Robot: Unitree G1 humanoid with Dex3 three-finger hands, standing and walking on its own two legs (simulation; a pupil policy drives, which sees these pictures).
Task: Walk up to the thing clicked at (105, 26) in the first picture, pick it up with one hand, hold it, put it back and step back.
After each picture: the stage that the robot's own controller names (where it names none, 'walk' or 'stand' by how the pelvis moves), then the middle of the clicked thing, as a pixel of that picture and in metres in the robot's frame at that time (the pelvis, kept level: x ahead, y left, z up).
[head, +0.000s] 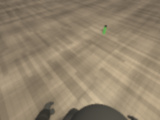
stand; (104, 29) +2.18 -0.33 -0.65
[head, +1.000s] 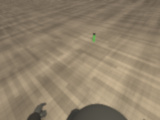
walk; (94, 37) +2.06 +0.10 -0.62
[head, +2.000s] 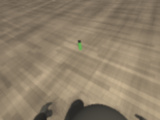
walk; (79, 45) +1.42 +0.38 -0.65
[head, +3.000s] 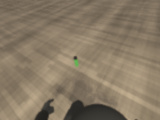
walk; (76, 61) +0.97 +0.34 -0.65
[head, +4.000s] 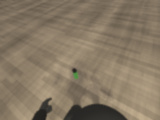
walk; (75, 73) +0.65 +0.27 -0.64
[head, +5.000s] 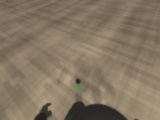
stand; (78, 84) +0.49 +0.22 -0.64
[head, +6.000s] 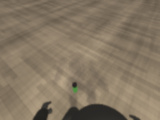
stand; (74, 87) +0.45 +0.19 -0.65
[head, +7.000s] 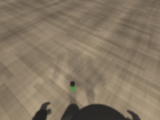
stand; (72, 86) +0.42 +0.20 -0.65
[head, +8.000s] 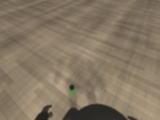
stand; (72, 89) +0.41 +0.22 -0.66
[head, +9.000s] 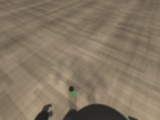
stand; (72, 91) +0.40 +0.22 -0.66
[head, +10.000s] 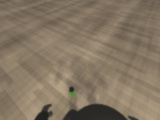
stand; (72, 91) +0.39 +0.22 -0.66
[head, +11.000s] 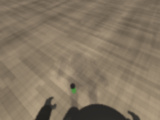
go down; (73, 88) +0.40 +0.21 -0.65
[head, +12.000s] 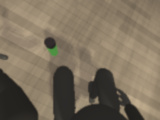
go down; (52, 48) +0.46 +0.28 -0.23
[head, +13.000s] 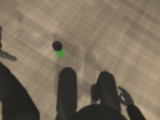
close in; (59, 50) +0.46 +0.28 -0.26
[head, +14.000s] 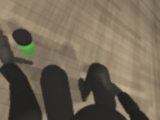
close in; (26, 45) +0.43 +0.33 -0.16
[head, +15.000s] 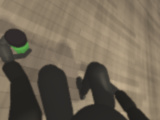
lift; (20, 45) +0.42 +0.33 -0.16
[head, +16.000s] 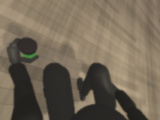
lift; (29, 51) +0.38 +0.31 -0.15
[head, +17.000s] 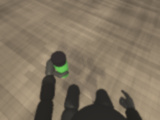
lift; (61, 67) +0.32 +0.20 +0.04
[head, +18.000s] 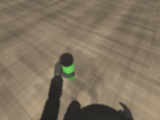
hold; (68, 69) +0.32 +0.16 +0.06
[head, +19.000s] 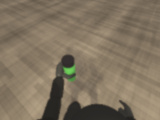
hold; (69, 70) +0.32 +0.16 +0.05
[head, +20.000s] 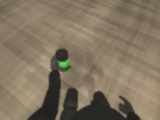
crouch; (64, 63) +0.38 +0.18 -0.02
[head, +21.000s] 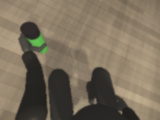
lower; (38, 41) +0.47 +0.30 -0.06
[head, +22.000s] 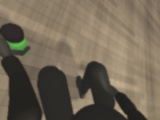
lower; (18, 43) +0.43 +0.33 -0.16
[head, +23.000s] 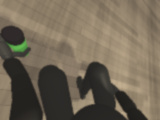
lower; (19, 45) +0.42 +0.34 -0.15
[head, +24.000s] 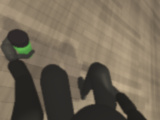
lower; (23, 47) +0.40 +0.33 -0.16
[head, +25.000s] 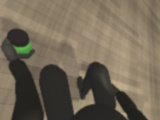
lower; (23, 47) +0.41 +0.32 -0.16
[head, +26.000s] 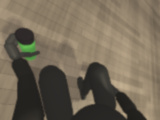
open; (28, 47) +0.42 +0.31 -0.16
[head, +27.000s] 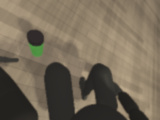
stand; (36, 46) +0.41 +0.30 -0.17
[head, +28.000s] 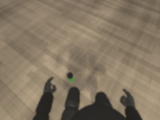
stand; (70, 77) +0.39 +0.21 -0.50
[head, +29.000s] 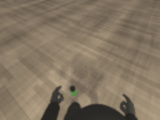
stand; (73, 91) +0.38 +0.20 -0.60
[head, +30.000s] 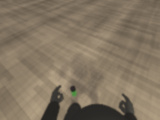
stand; (73, 91) +0.38 +0.19 -0.60
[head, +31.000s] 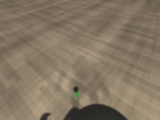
stand; (76, 92) +0.41 +0.19 -0.65
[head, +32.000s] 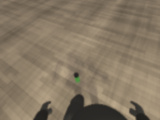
walk; (77, 77) +0.50 +0.21 -0.62
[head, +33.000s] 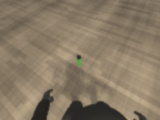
walk; (79, 60) +0.79 +0.20 -0.63
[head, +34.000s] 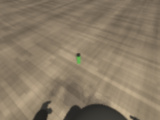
stand; (78, 58) +1.02 +0.24 -0.64
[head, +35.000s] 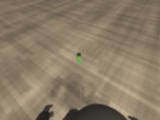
stand; (79, 58) +1.02 +0.23 -0.66
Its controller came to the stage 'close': yes
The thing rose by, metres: 0.68
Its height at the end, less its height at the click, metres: +0.00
